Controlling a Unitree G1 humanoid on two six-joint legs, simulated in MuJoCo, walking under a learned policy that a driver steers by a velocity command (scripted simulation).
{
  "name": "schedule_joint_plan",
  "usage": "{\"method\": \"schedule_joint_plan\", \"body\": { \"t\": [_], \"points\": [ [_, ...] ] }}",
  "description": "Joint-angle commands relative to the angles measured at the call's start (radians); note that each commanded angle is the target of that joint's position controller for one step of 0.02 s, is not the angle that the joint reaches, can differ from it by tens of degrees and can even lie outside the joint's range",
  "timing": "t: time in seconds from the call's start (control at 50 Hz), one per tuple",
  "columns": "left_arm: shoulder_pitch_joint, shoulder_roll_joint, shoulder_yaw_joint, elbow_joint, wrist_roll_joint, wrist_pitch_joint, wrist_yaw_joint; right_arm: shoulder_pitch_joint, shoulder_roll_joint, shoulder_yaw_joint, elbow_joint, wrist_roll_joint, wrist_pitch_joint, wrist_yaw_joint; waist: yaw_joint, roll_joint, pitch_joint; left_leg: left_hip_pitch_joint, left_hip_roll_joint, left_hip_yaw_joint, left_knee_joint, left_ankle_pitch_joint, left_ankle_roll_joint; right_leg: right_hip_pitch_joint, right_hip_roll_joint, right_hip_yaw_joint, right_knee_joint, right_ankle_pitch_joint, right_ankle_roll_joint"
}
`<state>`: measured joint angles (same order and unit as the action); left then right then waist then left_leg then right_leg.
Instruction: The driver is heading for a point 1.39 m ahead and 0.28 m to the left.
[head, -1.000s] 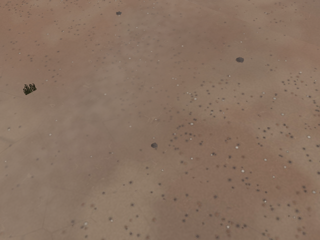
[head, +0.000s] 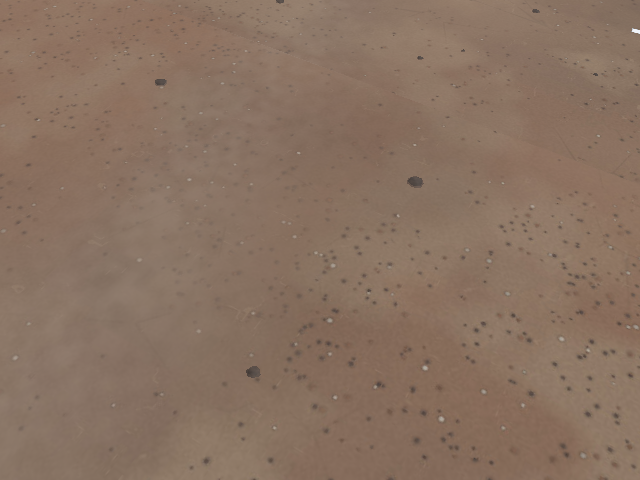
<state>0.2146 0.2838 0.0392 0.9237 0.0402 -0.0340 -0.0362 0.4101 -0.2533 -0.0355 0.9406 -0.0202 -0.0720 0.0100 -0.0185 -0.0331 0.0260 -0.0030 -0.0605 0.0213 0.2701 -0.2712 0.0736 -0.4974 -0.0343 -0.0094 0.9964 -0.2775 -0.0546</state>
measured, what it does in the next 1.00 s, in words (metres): walks ahead: right foot, then left foot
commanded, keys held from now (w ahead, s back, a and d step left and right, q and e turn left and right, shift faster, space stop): w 0.26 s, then no key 0.38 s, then w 0.36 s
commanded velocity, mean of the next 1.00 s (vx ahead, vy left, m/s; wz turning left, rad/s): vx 0.32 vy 0.00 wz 0.00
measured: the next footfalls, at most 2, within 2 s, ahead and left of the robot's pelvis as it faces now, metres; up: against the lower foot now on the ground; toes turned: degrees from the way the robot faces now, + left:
right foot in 0.22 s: +0.30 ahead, -0.11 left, +0.00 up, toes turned -3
left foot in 0.72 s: +0.40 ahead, +0.05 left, +0.00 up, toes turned +3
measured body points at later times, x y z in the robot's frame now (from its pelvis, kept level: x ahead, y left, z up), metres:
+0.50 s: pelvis +0.25 -0.05 +0.00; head +0.28 -0.06 +0.45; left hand +0.26 +0.20 -0.14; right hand +0.33 -0.30 -0.14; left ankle +0.30 +0.09 -0.68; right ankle +0.26 -0.11 -0.74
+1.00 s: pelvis +0.39 -0.03 +0.00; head +0.40 -0.02 +0.45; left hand +0.48 +0.22 -0.14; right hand +0.34 -0.27 -0.14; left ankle +0.36 +0.05 -0.75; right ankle +0.45 -0.17 -0.70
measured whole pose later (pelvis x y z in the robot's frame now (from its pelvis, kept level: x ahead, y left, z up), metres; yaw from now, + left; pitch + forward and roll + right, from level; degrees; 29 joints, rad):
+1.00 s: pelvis +0.39 -0.03 +0.00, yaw +0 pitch +0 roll +0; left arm 0.18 0.23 0.04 1.00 0.03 -0.03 -0.03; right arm 0.42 -0.19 -0.04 1.08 -0.02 -0.07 -0.01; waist -0.03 -0.02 0.01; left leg -0.07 -0.05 0.06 0.26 -0.19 0.07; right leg -0.49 -0.06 -0.02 0.83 -0.23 -0.03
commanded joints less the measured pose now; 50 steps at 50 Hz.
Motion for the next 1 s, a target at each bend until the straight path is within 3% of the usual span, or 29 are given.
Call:
{"method": "schedule_joint_plan", "body": {
  "t": [0.02,0.08,0.14,0.18,0.2,0.22,0.24,0.26,0.28,0.3,0.32,0.36,0.38,0.44,0.52,0.64,0.66,0.7,0.72,0.74,0.76,0.78,0.8,0.82,0.88,0.92,1.0],
  "points": [
    [-0.145,0.033,-0.004,-0.102,0.003,-0.009,-0.014,0.054,-0.109,-0.015,-0.003,0.009,-0.018,-0.004,-0.012,0.116,0.085,0.057,0.243,-0.156,-0.122,0.464,0.131,-0.222,-0.019,-0.042,-0.075,0.074,0.029],
    [-0.257,0.004,-0.024,-0.147,-0.008,-0.010,-0.020,0.055,-0.117,-0.010,0.016,0.007,-0.019,-0.006,-0.025,0.139,0.106,-0.038,0.215,-0.089,-0.138,0.507,0.112,-0.088,0.007,-0.084,-0.299,0.180,0.027],
    [-0.260,0.032,-0.017,-0.160,-0.013,-0.006,-0.009,0.059,-0.138,-0.012,0.038,0.009,-0.022,-0.008,-0.006,0.138,0.099,-0.027,0.261,-0.088,-0.125,0.629,0.097,0.036,0.033,-0.092,-0.393,0.222,-0.016],
    [-0.149,0.064,-0.001,-0.127,-0.010,-0.012,0.007,0.032,-0.152,-0.014,0.043,0.008,-0.020,-0.014,0.055,0.131,0.031,0.034,0.268,-0.061,0.030,0.896,0.071,0.159,0.072,-0.090,-0.420,0.172,-0.053],
    [-0.017,0.082,0.012,-0.083,-0.009,-0.017,0.015,0.019,-0.155,-0.015,0.044,0.007,-0.014,-0.015,0.112,0.119,-0.041,0.033,0.251,-0.042,0.192,0.960,0.056,0.295,0.099,-0.096,-0.459,0.161,-0.074],
    [0.132,0.112,0.027,-0.034,0.001,-0.025,0.026,0.024,-0.152,-0.012,0.044,0.008,-0.009,-0.014,0.169,0.099,-0.117,-0.064,0.215,-0.017,0.401,0.846,0.041,0.495,0.072,-0.066,-0.496,0.144,-0.097],
    [0.278,0.199,0.051,-0.014,0.022,-0.028,0.039,0.059,-0.092,0.004,0.018,0.005,-0.007,-0.012,0.194,-0.036,-0.237,-0.241,0.151,0.025,0.729,0.438,0.030,0.696,-0.184,0.222,-0.527,-0.060,-0.140],
    [0.262,0.245,0.059,-0.015,0.019,-0.022,0.035,0.174,-0.004,0.015,0.016,0.028,-0.003,-0.005,0.112,-0.221,-0.327,-0.534,-0.030,-0.023,1.045,-0.274,0.005,0.831,-0.400,0.732,-0.700,-0.171,-0.271],
    [0.148,0.182,0.051,-0.027,-0.023,-0.019,0.030,0.071,-0.111,-0.010,0.012,0.009,0.002,-0.013,0.097,-0.057,-0.180,-0.602,0.032,-0.109,1.085,-0.190,0.022,0.687,-0.344,0.677,-0.747,-0.139,-0.242],
    [0.043,0.117,0.033,-0.047,-0.032,-0.025,0.029,0.010,-0.110,-0.014,-0.006,0.012,-0.004,-0.010,0.058,-0.024,-0.058,-0.583,0.072,-0.095,1.041,-0.090,0.022,0.532,-0.313,0.489,-0.750,0.065,-0.225],
    [0.011,0.071,0.020,-0.042,-0.028,-0.037,0.025,-0.005,-0.084,-0.009,-0.001,0.011,-0.006,-0.011,0.031,0.010,-0.016,-0.533,0.098,-0.085,1.000,-0.058,0.015,0.437,-0.269,0.366,-0.753,0.341,-0.211],
    [0.016,0.021,0.003,-0.014,-0.030,-0.055,0.029,0.027,-0.054,-0.006,0.017,-0.009,0.020,-0.008,-0.018,-0.007,-0.018,-0.419,0.120,-0.077,0.922,-0.068,-0.010,0.331,-0.208,0.188,-0.749,0.667,-0.174],
    [0.038,0.015,-0.001,0.000,-0.028,-0.064,0.028,0.031,-0.040,-0.006,0.021,-0.010,0.031,-0.005,-0.026,-0.010,-0.028,-0.388,0.110,-0.068,0.897,-0.069,-0.020,0.315,-0.198,0.146,-0.745,0.787,-0.170],
    [0.062,0.048,-0.001,0.026,-0.026,-0.073,0.030,-0.003,-0.026,-0.006,0.016,-0.010,0.054,-0.003,-0.044,-0.023,-0.037,-0.404,0.096,-0.039,0.803,-0.014,-0.044,0.308,-0.171,0.062,-0.752,0.896,-0.174],
    [0.088,0.033,-0.017,0.052,-0.024,-0.053,0.040,-0.128,-0.007,0.006,-0.008,-0.005,0.062,-0.009,-0.017,-0.047,-0.030,-0.405,0.103,0.007,0.579,0.094,-0.060,0.322,-0.127,-0.005,-0.739,0.877,-0.137],
    [0.142,0.022,-0.026,0.098,-0.016,-0.025,0.056,-0.191,-0.012,0.014,0.002,0.001,0.060,-0.037,0.024,-0.052,-0.027,-0.329,0.081,0.019,0.373,0.064,-0.037,0.395,-0.163,0.042,-0.662,0.795,-0.140],
    [0.150,0.039,-0.020,0.105,-0.020,-0.020,0.058,-0.188,-0.014,0.014,0.003,-0.002,0.057,-0.039,0.027,-0.061,-0.023,-0.318,0.073,0.033,0.341,0.031,-0.028,0.404,-0.176,0.073,-0.659,0.680,-0.145],
    [0.161,0.056,-0.008,0.114,-0.025,-0.007,0.060,-0.155,-0.026,0.009,0.015,-0.014,0.047,-0.038,0.006,-0.031,0.001,-0.236,0.073,0.041,0.212,-0.013,-0.002,0.363,-0.176,0.128,-0.641,0.260,-0.142],
    [0.168,0.035,-0.010,0.112,-0.020,-0.009,0.058,-0.099,-0.053,-0.002,0.037,-0.020,0.038,-0.038,-0.010,0.018,0.004,-0.146,0.105,-0.017,0.187,-0.020,0.017,0.293,-0.151,0.137,-0.591,0.094,-0.133],
    [0.171,-0.018,-0.022,0.096,-0.022,-0.015,0.052,-0.048,-0.105,-0.015,0.051,-0.017,0.028,-0.038,-0.015,0.126,0.008,-0.045,0.208,-0.180,0.113,-0.108,0.065,0.153,-0.070,0.075,-0.473,-0.057,-0.112],
    [0.168,-0.042,-0.024,0.079,-0.019,-0.015,0.044,0.026,-0.166,-0.039,0.080,0.008,0.031,-0.029,-0.032,0.295,0.041,0.011,0.363,-0.471,-0.024,-0.248,0.185,-0.038,0.086,-0.074,-0.279,-0.266,-0.070],
    [0.077,0.040,0.001,0.054,-0.006,-0.013,0.041,0.096,-0.122,-0.033,0.100,0.005,0.030,-0.019,-0.086,0.269,0.073,0.036,0.451,-0.607,-0.101,-0.278,0.247,-0.156,0.089,-0.050,-0.073,-0.366,-0.060],
    [0.040,0.038,0.007,0.045,-0.002,-0.013,0.032,0.053,-0.083,-0.023,0.092,-0.003,0.027,-0.017,-0.051,0.164,0.092,-0.016,0.425,-0.552,-0.113,-0.314,0.237,-0.174,0.044,0.019,0.007,-0.283,-0.059],
    [0.035,0.014,0.006,0.050,-0.009,-0.015,0.023,-0.012,-0.070,-0.022,0.073,-0.004,0.024,-0.017,-0.017,0.124,0.091,-0.068,0.385,-0.483,-0.137,-0.322,0.203,-0.148,0.016,0.037,0.011,-0.197,-0.053],
    [0.036,-0.012,0.009,0.064,-0.004,-0.018,0.009,-0.058,-0.043,-0.019,0.069,0.007,0.001,-0.024,0.024,0.103,0.047,-0.096,0.297,-0.294,-0.166,-0.082,0.140,-0.070,-0.011,0.014,-0.024,-0.028,-0.012],
    [0.001,-0.023,0.010,0.054,-0.006,-0.012,0.009,-0.019,-0.039,-0.019,0.089,0.008,-0.010,-0.026,0.020,0.096,0.038,-0.086,0.275,-0.221,-0.163,0.019,0.135,-0.074,-0.019,-0.008,-0.070,0.026,0.014],
    [-0.127,-0.037,0.005,0.002,-0.011,-0.003,0.009,0.037,-0.060,-0.024,0.109,0.001,-0.015,-0.027,-0.013,0.116,0.063,-0.087,0.266,-0.168,-0.176,0.035,0.139,-0.085,-0.030,-0.037,-0.233,0.086,0.048]
  ]
}}
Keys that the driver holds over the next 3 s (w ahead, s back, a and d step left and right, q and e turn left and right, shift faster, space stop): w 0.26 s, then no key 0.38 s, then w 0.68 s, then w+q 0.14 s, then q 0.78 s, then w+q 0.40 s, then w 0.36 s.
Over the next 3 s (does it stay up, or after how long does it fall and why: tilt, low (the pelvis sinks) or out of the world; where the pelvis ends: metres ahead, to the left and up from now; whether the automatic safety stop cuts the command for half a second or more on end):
stays up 0.93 0.08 0.00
